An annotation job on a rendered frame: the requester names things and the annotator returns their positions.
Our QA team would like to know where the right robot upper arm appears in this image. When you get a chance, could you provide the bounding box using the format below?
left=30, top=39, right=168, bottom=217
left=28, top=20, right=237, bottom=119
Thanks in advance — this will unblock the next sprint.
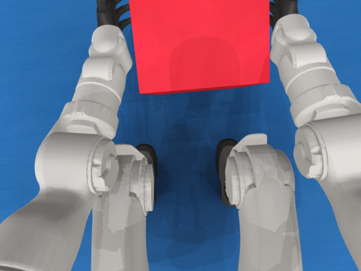
left=293, top=113, right=361, bottom=271

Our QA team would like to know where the robot left hand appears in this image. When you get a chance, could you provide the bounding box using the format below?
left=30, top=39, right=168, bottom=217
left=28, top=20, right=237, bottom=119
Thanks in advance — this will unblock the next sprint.
left=96, top=0, right=131, bottom=31

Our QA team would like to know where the robot right forearm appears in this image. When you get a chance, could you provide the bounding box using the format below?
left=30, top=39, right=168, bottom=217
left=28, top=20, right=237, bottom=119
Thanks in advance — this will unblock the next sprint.
left=270, top=14, right=361, bottom=128

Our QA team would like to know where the robot left forearm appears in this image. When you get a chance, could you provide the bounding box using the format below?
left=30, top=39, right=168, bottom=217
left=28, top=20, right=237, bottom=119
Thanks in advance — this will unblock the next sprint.
left=34, top=25, right=133, bottom=181

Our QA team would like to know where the robot right hand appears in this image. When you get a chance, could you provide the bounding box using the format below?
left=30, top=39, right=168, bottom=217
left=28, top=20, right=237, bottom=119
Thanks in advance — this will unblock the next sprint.
left=269, top=0, right=298, bottom=31

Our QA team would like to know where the right robot foot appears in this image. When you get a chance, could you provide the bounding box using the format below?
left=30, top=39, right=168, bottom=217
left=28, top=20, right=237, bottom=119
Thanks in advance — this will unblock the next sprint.
left=215, top=138, right=238, bottom=207

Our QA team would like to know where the left robot upper arm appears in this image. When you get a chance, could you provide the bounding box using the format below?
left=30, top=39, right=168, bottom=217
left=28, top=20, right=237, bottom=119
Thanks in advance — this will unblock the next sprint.
left=0, top=132, right=119, bottom=271

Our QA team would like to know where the carton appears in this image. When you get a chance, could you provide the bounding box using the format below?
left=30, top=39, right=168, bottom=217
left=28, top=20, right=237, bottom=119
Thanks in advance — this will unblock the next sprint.
left=129, top=0, right=270, bottom=95

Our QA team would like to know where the right robot shin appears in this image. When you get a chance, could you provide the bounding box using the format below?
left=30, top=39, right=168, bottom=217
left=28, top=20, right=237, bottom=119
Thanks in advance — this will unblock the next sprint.
left=225, top=133, right=295, bottom=196

